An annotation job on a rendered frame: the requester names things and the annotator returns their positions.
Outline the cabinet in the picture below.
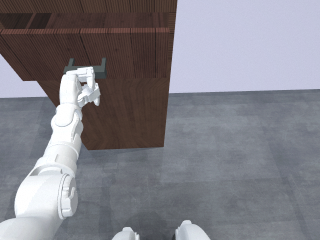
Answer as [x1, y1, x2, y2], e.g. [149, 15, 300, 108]
[0, 0, 178, 150]

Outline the left robot upper arm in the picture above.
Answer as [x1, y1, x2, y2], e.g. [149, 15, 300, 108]
[0, 173, 78, 240]

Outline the handle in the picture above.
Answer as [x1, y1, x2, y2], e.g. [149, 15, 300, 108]
[63, 57, 107, 79]

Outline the left robot forearm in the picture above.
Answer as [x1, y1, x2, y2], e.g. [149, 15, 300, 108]
[14, 103, 84, 216]

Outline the robot thigh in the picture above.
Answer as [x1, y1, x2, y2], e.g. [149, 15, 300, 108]
[175, 224, 210, 240]
[112, 230, 140, 240]

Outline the robot right thigh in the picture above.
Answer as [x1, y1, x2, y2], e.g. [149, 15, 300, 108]
[175, 224, 210, 240]

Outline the robot left hand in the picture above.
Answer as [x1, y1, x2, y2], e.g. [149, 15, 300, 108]
[59, 66, 101, 110]

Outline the robot left thigh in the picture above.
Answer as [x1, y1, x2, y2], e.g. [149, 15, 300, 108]
[112, 230, 140, 240]

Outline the drawer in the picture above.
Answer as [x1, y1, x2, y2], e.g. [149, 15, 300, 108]
[0, 12, 170, 81]

